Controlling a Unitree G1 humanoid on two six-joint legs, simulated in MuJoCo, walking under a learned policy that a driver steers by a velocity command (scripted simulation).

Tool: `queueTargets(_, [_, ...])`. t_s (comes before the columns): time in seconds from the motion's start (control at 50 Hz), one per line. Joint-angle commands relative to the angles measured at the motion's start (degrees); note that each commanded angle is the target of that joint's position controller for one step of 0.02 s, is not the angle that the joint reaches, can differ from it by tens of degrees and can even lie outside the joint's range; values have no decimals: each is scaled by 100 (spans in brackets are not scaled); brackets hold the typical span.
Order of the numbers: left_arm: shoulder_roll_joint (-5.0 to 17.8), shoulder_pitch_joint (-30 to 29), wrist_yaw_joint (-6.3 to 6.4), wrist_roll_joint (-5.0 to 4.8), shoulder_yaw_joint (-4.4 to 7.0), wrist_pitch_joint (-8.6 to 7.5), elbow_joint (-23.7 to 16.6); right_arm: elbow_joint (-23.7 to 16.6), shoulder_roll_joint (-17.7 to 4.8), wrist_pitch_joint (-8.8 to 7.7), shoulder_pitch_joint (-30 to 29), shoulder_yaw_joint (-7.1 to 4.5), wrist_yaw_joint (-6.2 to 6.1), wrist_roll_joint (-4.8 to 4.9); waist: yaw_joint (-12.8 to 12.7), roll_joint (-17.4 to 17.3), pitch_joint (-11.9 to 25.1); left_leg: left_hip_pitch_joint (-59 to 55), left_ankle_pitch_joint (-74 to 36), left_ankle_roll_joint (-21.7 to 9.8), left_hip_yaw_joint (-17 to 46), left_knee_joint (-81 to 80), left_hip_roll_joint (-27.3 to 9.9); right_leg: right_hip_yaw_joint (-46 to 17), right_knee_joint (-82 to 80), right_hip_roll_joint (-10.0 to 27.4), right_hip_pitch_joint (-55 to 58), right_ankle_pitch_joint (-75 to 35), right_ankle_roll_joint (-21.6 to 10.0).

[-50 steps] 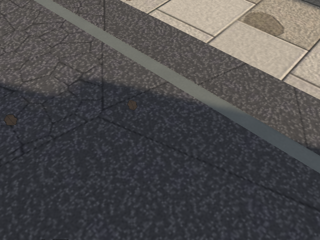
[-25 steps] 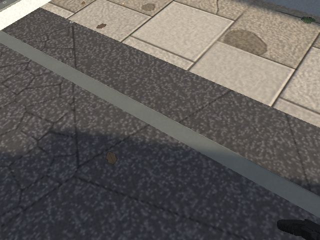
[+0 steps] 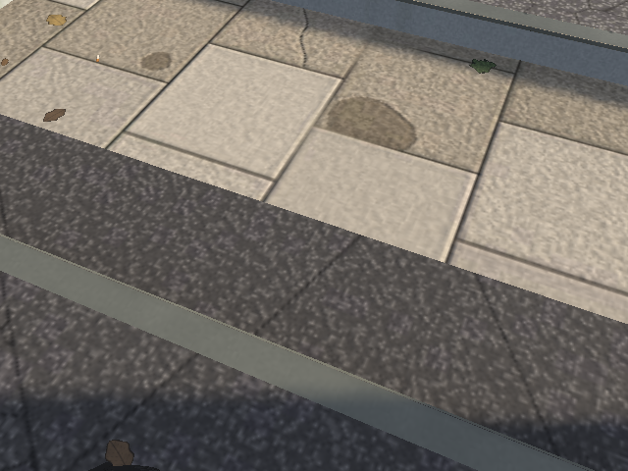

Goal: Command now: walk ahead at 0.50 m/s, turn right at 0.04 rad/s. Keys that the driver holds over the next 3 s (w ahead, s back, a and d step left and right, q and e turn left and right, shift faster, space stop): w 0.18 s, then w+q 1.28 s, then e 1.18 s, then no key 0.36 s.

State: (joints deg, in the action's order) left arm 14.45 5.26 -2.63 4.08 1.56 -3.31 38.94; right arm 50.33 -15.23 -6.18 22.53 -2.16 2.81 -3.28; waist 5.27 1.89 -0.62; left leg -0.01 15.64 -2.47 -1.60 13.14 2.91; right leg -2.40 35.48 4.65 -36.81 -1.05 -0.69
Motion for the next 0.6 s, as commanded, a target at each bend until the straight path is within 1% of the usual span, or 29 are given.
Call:
queueTargets(0.02, [550,-382,-96,107,80,2,-429,-177,-778,-159,169,-93,176,-109,-155,-594,-316,-214,-1468,-1150,931,-277,-1774,36,-201,-52,-89,255,-191])
queueTargets(0.04, [583,-541,-57,39,67,-32,-478,-161,-875,-132,174,-101,151,-53,-138,-565,-306,-397,-1541,-1081,910,-230,-1821,139,-329,-117,9,404,-263])
queueTargets(0.06, [587,-612,-25,-10,47,-61,-492,-137,-938,-78,188,-108,110,-24,-153,-562,-299,-545,-1781,-1020,905,-140,-1859,266,-529,-205,241,463,-341])
queueTargets(0.08, [668,-522,-5,-79,78,-106,-498,-125,-1038,-47,111,-112,79,-20,-351,-520,-217,-378,-2590,-916,753,151,-1748,518,-755,-401,929,276,-491])
queueTargets(0.1, [884,-153,21,-182,162,-184,-429,-109,-1107,-46,111,-108,81,-88,-592,-491,124,87,-3653,-699,464,786,-1463,645,-567,-576,2127,96,-691])
queueTargets(0.12, [1035,1451,87,57,267,-172,-21,-80,-1227,137,311,-232,-178,308,-1089,-376,756,896,-3579,-220,-43,2780,-975,96,-137,19,3715,-503,-774])
queueTargets(0.14, [1739,2410,156,34,491,-94,122,-352,-607,155,875,-51,-219,537,-1259,1239,2340,2693,-1092,168,-362,5347,-238,-2325,-420,1677,5903,-662,-1611])
queueTargets(0.16, [1001,3306,126,1,183,-202,458,-322,-251,-55,569,165,191,-267,-1462,1118,2981,3576,1354,-115,997,5364,316,-3530,-1584,1345,6562,1342,-1959])
queueTargets(0.18, [960,2978,111,-39,230,-345,683,-576,-272,-144,-486,58,194,-150,-1436,832,560,4837,982,-276,1044,6056,34,-2894,-1924,1218,5392,2666,-1441])
queueTargets(0.2, [807,2215,157,-91,207,-374,595,-496,-458,-200,-669,48,84,-110,-1218,504,-43,4946,518,-358,790,6107,-408,-2252,-2090,1235,4357,2578,-1387])
queueTargets(0.22, [466,1865,183,-109,89,-350,563,-470,-370,-181,-425,82,7,-204,-885,304,235,4457,320,-417,773,5782,-699,-1918,-2212,1206,3870,2050,-1424])
queueTargets(0.24, [194,1504,217,-121,-4,-365,486,-475,-221,-131,-447,164,11,-206,-658,189,88,4089,53,-358,817,5653,-904,-1617,-2374,1235,3243,1284,-1415])
queueTargets(0.26, [91,1289,246,-86,-47,-339,416,-454,-148,-50,-446,197,37,-194,-494,160,158,3783,-53,-284,836,5543,-957,-1362,-2589,1210,2890,994,-1380])
queueTargets(0.28, [62,1110,275,-43,-52,-359,356,-458,-104,-2,-464,195,84,-156,-403,153,145,3817,-142,-225,781,5379,-960,-1053,-2760,1142,2801,922,-1348])
queueTargets(0.3, [168,1061,295,-7,-21,-396,350,-489,-96,18,-613,202,133,-120,-421,177,47,3966,-455,-153,711,5144,-981,-690,-2883,1038,2729,743,-1325])
queueTargets(0.32, [270,1096,294,71,0,-423,373,-525,-94,39,-776,212,175,-110,-456,145,-6,4106,-908,-88,636,4836,-983,-371,-2946,965,2705,420,-1340])
queueTargets(0.34, [324,1180,281,151,7,-443,414,-568,-94,47,-942,210,208,-91,-494,70,-9,4173,-1357,-27,553,4442,-978,-59,-2939,899,2716,34,-1334])
queueTargets(0.36, [382,1284,257,199,14,-456,468,-608,-71,48,-1091,216,240,-69,-531,35,-8,4102,-1778,11,441,4019,-952,254,-2898,812,2669,-340,-1310])
queueTargets(0.38, [424,1377,217,197,16,-451,535,-651,-32,64,-1258,231,274,-54,-575,12,-38,3919,-2127,25,301,3567,-896,550,-2874,717,2569,-606,-1274])
queueTargets(0.4, [485,1538,170,166,24,-437,636,-707,-27,98,-1416,236,304,-49,-624,35,-99,3739,-2380,31,204,3214,-826,738,-2864,699,2505,-808,-1264])
queueTargets(0.42, [520,1731,114,136,25,-425,758,-783,-48,132,-1577,229,323,-41,-662,69,-166,3670,-2536,15,171,2989,-772,809,-2843,763,2570,-954,-1276])
queueTargets(0.46, [600,1946,28,130,34,-423,949,-878,-148,183,-1768,190,296,-17,-671,105,-293,3797,-2721,-59,230,2654,-713,872,-2748,941,3040,-1196,-1249])
queueTargets(0.5, [634,2065,11,94,44,-423,1100,-961,-249,195,-2022,145,247,-13,-699,97,-351,3905,-2603,-157,191,2297,-600,952,-2608,1034,3660,-1447,-1149])
queueTargets(0.54, [708,2247,28,91,74,-374,1246,-1021,-317,207,-2253,101,213,-21,-747,114,-424,3888,-2180,-261,53,2051,-433,1037,-2469,1113,4236,-1813,-1051])
queueTargets(0.56, [775,2303,43,84,105,-349,1300,-1046,-371,209,-2307,65,197,-10,-720,149,-426,3761,-1879,-325,-52,1949,-315,1123,-2320,1123,4468,-2375,-990])
queueTargets(0.58, [894,2334,55,86,149,-335,1346,-1078,-463,218,-2311,22,173,20,-655,234,-373,3499,-1511,-399,-186,1921,-146,1216,-2070,1134,4642,-3224,-918])
queueTargets(0.6, [1021,2281,70,97,201,-331,1343,-1078,-595,198,-2176,-45,134,71,-512,282,-271,3069,-1234,-500,-337,1878,62,1370,-1676,1101,4685,-4129,-793])
